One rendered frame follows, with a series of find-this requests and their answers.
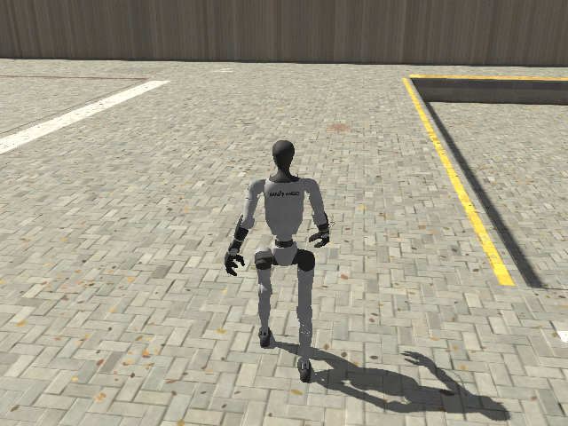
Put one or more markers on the right robot hand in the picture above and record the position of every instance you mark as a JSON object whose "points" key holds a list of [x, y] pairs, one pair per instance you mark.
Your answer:
{"points": [[319, 244]]}

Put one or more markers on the left robot forearm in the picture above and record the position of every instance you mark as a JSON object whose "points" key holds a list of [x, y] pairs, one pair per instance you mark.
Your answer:
{"points": [[238, 239]]}

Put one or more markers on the robot left shin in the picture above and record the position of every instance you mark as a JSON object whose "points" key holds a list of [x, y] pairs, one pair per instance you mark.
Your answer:
{"points": [[264, 308]]}

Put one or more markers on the right robot forearm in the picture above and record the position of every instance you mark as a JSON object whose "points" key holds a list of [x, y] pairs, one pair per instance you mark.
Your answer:
{"points": [[324, 229]]}

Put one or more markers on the robot head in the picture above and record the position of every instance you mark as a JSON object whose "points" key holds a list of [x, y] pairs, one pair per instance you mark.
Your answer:
{"points": [[283, 152]]}

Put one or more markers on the robot left upper arm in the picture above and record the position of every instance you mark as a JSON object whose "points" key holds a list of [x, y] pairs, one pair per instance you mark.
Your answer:
{"points": [[255, 188]]}

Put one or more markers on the robot right upper arm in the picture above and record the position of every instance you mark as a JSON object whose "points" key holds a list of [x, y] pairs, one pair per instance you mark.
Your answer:
{"points": [[311, 187]]}

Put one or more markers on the left robot hand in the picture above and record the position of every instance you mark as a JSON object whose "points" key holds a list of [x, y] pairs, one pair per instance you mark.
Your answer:
{"points": [[229, 263]]}

